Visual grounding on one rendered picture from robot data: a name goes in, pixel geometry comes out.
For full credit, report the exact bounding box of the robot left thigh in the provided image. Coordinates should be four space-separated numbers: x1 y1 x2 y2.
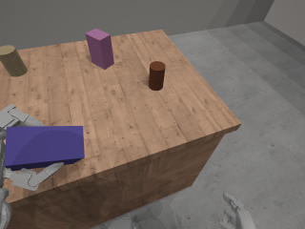
108 219 137 229

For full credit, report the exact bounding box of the robot left forearm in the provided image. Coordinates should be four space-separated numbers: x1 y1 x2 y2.
0 188 12 229

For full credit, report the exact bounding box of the table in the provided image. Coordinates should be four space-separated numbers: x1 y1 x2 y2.
0 30 242 229

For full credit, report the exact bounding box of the right robot hand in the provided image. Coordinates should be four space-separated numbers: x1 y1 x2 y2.
220 193 256 229

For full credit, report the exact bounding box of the sponge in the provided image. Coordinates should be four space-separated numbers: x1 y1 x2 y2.
4 126 85 171

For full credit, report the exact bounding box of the left robot hand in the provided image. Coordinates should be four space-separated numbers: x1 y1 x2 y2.
0 104 65 191

